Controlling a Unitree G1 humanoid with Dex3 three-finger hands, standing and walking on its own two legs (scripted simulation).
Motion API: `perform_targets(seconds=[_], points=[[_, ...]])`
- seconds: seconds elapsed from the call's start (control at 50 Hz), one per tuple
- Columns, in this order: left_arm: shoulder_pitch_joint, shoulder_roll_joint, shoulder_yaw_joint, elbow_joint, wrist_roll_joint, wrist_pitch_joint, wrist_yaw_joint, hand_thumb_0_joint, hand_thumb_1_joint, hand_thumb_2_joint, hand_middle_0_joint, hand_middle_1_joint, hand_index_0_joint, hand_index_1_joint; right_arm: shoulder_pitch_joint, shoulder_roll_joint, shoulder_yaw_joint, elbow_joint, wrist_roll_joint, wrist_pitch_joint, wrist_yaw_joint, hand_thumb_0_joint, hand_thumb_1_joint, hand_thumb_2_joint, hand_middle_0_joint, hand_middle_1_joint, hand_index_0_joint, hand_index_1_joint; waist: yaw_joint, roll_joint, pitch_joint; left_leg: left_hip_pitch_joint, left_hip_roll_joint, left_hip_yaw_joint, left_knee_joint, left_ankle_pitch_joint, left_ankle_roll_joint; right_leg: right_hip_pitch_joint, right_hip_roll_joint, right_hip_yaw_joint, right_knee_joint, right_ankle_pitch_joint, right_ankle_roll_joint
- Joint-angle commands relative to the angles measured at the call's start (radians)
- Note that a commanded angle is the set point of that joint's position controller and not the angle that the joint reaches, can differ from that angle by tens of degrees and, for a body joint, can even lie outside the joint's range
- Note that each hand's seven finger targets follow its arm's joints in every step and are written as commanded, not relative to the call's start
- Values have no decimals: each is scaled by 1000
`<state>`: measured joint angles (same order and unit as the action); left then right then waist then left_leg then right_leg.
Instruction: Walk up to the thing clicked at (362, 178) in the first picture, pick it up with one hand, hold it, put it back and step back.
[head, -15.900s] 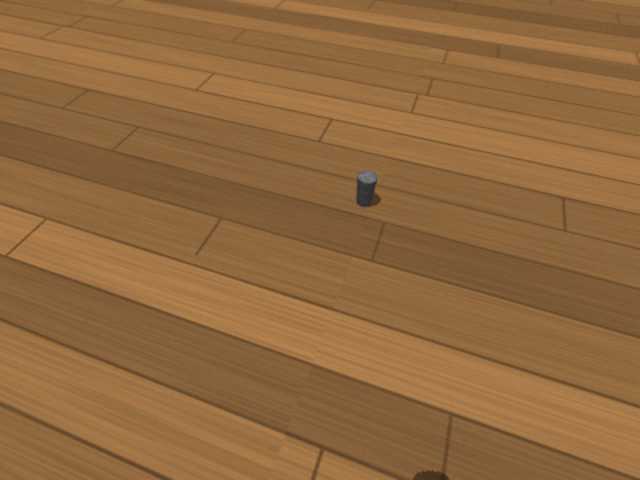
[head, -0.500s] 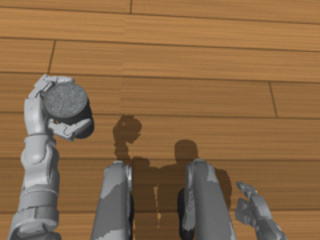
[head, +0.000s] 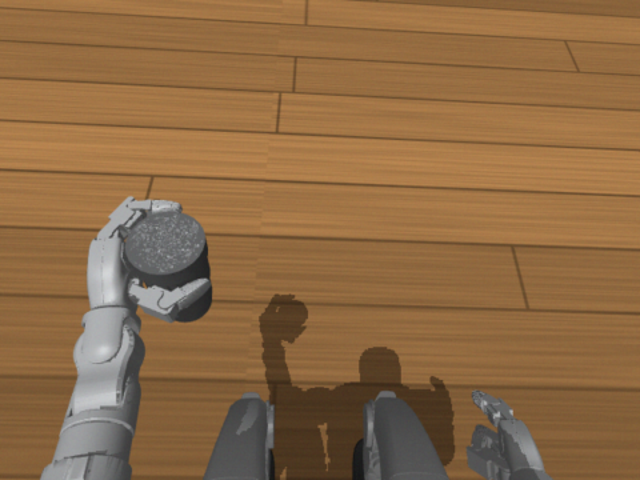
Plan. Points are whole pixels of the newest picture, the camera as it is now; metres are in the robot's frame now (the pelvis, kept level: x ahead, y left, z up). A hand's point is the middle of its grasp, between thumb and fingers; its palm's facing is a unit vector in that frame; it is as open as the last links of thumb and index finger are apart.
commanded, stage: lift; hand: left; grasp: from the side
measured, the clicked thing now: (178, 274) +0.36 +0.19 -0.01
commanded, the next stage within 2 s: hold in 0.92 s
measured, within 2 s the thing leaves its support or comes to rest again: neither
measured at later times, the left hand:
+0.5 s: hand (166, 236) +0.35 +0.17 +0.09, palm faces +0.14 -0.99 -0.02, open 11.3 cm
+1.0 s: hand (165, 215) +0.36 +0.17 +0.12, palm faces +0.14 -0.99 -0.01, open 11.3 cm
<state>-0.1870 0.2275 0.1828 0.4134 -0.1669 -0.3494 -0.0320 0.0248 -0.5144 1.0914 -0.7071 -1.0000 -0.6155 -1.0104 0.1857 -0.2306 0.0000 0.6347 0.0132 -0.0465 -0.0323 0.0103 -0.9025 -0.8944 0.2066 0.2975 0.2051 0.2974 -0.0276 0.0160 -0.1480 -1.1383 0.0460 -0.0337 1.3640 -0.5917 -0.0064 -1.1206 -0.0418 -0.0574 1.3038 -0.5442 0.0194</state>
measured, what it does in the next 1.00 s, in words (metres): rises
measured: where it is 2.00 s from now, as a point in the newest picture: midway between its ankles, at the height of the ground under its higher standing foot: outside the picture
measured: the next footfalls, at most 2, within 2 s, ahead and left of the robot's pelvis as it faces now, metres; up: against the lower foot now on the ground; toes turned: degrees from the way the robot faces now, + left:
none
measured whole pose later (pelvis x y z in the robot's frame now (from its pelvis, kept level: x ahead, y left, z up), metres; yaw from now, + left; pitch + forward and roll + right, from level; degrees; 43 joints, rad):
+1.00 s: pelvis +0.03 -0.01 +0.08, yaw +0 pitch +9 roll -1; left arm -0.14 0.18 0.15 0.46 -0.16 -0.37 -0.02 0.02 -0.51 1.09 -0.70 -1.01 -0.61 -1.02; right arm 0.23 -0.22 0.00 0.66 -0.01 -0.01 -0.04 0.01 -0.91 -0.90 0.21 0.30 0.20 0.30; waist -0.02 0.01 -0.05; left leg -0.63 0.05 -0.01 0.93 -0.46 -0.02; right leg -0.62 -0.03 -0.05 0.89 -0.42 0.01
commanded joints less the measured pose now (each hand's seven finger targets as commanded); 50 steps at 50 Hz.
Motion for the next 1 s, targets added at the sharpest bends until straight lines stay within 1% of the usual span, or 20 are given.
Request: perform_targets(seconds=[0.0, 0.04, 0.08, 0.1, 0.12, 0.16, 0.24, 0.26, 0.3, 0.34, 0.38, 0.42, 0.54, 0.74, 0.78, 0.84, 0.86, 0.92, 0.94, 0.98], points=[[-256, 146, 51, -251, -7, -102, -2, 0, 31, 1216, -1240, -1377, -1261, -1376, 31, -143, -55, -91, -1, -32, -1, 0, -911, -900, 200, 300, 199, 300, 8, 71, -377, 361, -28, -19, -270, 300, 5, 270, 36, 12, -214, 283, -42], [-217, 108, 27, -220, -13, -102, -5, 0, 9, 1215, -1244, -1379, -1264, -1378, 33, -141, -52, -97, 0, -32, 1, 0, -910, -899, 200, 300, 199, 300, -1, 44, -362, 386, -27, -22, -303, 295, 5, 297, 40, 5, -241, 280, -41], [-270, 119, 31, -263, -19, -112, -6, 0, 42, 1219, -1240, -1372, -1258, -1374, 39, -141, -49, -93, -2, -33, 0, 0, -910, -900, 200, 300, 199, 300, -4, 63, -370, 410, -27, -20, -319, 302, 5, 319, 40, 6, -256, 290, -40], [-226, 107, 29, -208, -18, -110, -5, 0, 43, 1225, -1247, -1386, -1266, -1386, 30, -144, -49, -93, -3, -32, 0, 0, -913, -900, 200, 300, 199, 300, 2, 38, -348, 418, -25, -24, -334, 313, 3, 322, 43, -1, -263, 295, -40], [-271, 143, 44, -267, -10, -118, -1, 0, 46, 1224, -1236, -1374, -1255, -1374, 31, -142, -52, -93, -5, -32, -1, 0, -911, -900, 200, 300, 199, 300, 7, 57, -363, 427, -28, -15, -338, 309, 5, 345, 40, 7, -279, 297, -39], [-240, 101, 13, -226, -13, -113, -3, 0, 41, 1229, -1246, -1384, -1265, -1385, 35, -135, -45, -98, -5, -31, -1, 0, -914, -901, 200, 300, 199, 300, -1, 37, -344, 435, -28, -13, -359, 318, 6, 377, 43, 6, -298, 308, -38], [-230, 95, 13, -221, -13, -117, 3, 0, 36, 1239, -1232, -1381, -1248, -1385, 34, -136, -45, -96, -8, -29, -3, 0, -913, -902, 200, 300, 199, 300, 6, 26, -340, 483, -28, -12, -397, 337, 3, 420, 43, 4, -330, 321, -38], [-286, 137, 38, -282, -11, -123, 9, 0, 24, 1226, -1233, -1375, -1249, -1379, 33, -135, -46, -96, -8, -28, -5, 0, -913, -902, 200, 300, 199, 300, 14, 34, -333, 477, -32, -3, -404, 325, 6, 445, 42, 11, -345, 319, -35], [-231, 82, 2, -214, -11, -112, 7, 0, 29, 1236, -1233, -1379, -1248, -1384, 30, -126, -39, -97, -8, -27, -9, 0, -913, -902, 200, 300, 199, 300, 2, 4, -292, 478, -33, 3, -423, 310, 8, 466, 41, 12, -373, 314, -32], [-276, 117, 28, -252, -7, -116, 14, 0, 49, 1240, -1220, -1376, -1236, -1380, 33, -128, -44, -85, -10, -27, -11, 0, -909, -901, 200, 300, 199, 300, 6, 40, -310, 512, -33, 6, -435, 317, 5, 474, 40, 16, -384, 320, -34], [-248, 79, -2, -216, -4, -108, 13, 0, 55, 1232, -1201, -1362, -1218, -1365, 33, -124, -42, -93, -13, -25, -11, 0, -911, -901, 200, 300, 199, 300, -4, 9, -284, 514, -31, 5, -453, 312, 6, 491, 45, 10, -404, 317, -32], [-263, 113, 28, -243, -3, -110, 18, 0, 74, 1249, -1209, -1375, -1227, -1378, 33, -122, -43, -88, -12, -23, -13, 0, -906, -900, 200, 300, 199, 300, 11, 23, -277, 525, -33, 8, -471, 313, 5, 510, 42, 11, -417, 316, -32], [-226, 72, 1, -191, -6, -100, 12, 0, 68, 1246, -1214, -1381, -1232, -1383, 26, -119, -43, -90, -13, -19, -17, 0, -909, -901, 200, 300, 199, 300, 1, 10, -249, 567, -34, 20, -496, 367, 7, 558, 42, 16, -455, 376, -30], [-258, 82, 9, -249, -13, -121, 8, 0, 46, 1256, -1216, -1393, -1233, -1396, 27, -113, -42, -93, -16, -9, -15, 0, -912, -902, 200, 300, 199, 300, 1, 17, -259, 618, -37, 28, -535, 408, 6, 650, 43, 18, -493, 422, -26], [-272, 104, 32, -264, -14, -119, 14, 0, 44, 1247, -1216, -1387, -1233, -1391, 33, -113, -43, -86, -17, -6, -19, 0, -913, -902, 200, 300, 199, 300, 7, 1, -267, 618, -36, 32, -537, 417, 9, 677, 41, 23, -503, 443, -22], [-238, 52, -14, -204, -7, -104, 11, 0, 48, 1248, -1217, -1386, -1233, -1391, 37, -114, -44, -80, -20, -7, -19, 0, -913, -903, 200, 300, 199, 300, -11, 0, -241, 630, -36, 37, -539, 452, 8, 676, 41, 24, -510, 488, -22], [-270, 88, 13, -235, -4, -109, 15, 0, 46, 1252, -1216, -1386, -1231, -1392, 36, -121, -50, -79, -18, -6, -20, 0, -907, -902, 199, 300, 199, 300, -3, 13, -232, 642, -35, 37, -546, 456, 7, 668, 42, 23, -512, 483, -24], [-257, 94, 18, -232, -1, -113, 13, 0, 65, 1254, -1227, -1391, -1243, -1396, 32, -119, -50, -81, -19, -1, -18, 0, -907, -902, 199, 300, 199, 300, 6, 11, -219, 655, -35, 33, -569, 427, 4, 678, 42, 17, -528, 440, -27], [-229, 62, -3, -190, -3, -109, 9, 0, 69, 1256, -1233, -1397, -1250, -1400, 25, -116, -48, -86, -18, -2, -15, 0, -906, -901, 199, 300, 199, 300, 0, 6, -202, 651, -34, 29, -576, 419, 2, 668, 46, 12, -528, 425, -29], [-265, 98, 28, -245, -8, -119, 14, 0, 84, 1256, -1238, -1405, -1257, -1406, 31, -118, -52, -82, -17, -2, -14, 0, -910, -902, 200, 300, 199, 300, 12, 25, -225, 668, -34, 30, -584, 421, 1, 685, 46, 12, -533, 424, -28]])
